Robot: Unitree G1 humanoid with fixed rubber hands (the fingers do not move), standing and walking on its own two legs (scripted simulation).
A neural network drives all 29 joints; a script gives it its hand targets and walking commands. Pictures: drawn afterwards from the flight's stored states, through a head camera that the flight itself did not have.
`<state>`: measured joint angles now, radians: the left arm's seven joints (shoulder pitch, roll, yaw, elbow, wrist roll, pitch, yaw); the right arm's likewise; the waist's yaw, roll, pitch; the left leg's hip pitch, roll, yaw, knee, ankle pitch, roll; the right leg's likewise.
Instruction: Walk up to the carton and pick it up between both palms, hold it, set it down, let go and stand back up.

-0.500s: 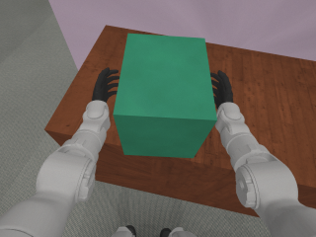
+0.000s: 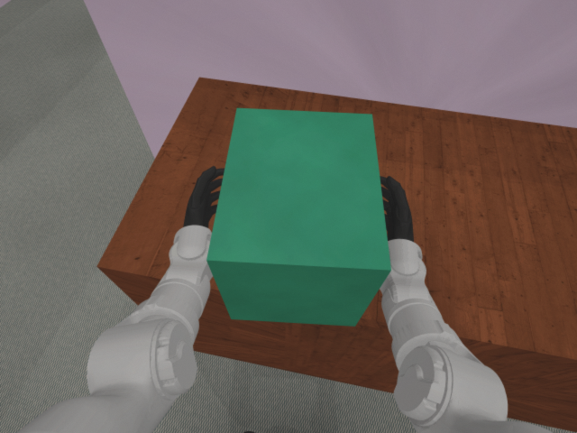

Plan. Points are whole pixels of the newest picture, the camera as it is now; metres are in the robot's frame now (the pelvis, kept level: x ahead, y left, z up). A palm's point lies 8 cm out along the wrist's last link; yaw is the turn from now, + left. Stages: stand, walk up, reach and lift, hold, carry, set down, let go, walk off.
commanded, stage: reach and lift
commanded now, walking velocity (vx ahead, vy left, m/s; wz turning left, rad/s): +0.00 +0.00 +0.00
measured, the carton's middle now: (298, 221) +0.41 -0.03 +0.00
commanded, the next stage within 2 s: none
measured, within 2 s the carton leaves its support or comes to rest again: leaves its support in 1.28 s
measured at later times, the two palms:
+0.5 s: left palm (199, 219) +0.41 +0.12 +0.02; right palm (398, 231) +0.37 -0.17 +0.02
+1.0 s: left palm (199, 219) +0.41 +0.12 +0.02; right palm (398, 231) +0.37 -0.17 +0.02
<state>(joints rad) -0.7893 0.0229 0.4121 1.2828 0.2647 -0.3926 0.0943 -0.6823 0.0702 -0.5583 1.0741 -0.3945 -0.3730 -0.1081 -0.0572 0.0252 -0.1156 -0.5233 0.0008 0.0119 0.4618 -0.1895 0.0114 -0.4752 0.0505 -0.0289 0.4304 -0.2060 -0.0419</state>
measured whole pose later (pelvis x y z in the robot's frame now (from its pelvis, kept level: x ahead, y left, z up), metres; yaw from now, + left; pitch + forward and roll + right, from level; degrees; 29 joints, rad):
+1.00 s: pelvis +0.01 +0.00 +0.01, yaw +0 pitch +13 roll -1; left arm -0.71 -0.03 0.41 1.10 0.36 -0.30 0.09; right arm -0.64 0.08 -0.58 1.04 -0.42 -0.38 -0.08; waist -0.05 -0.01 -0.09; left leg -0.45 0.01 0.03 0.39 -0.16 0.01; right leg -0.39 0.05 -0.05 0.32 -0.16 -0.04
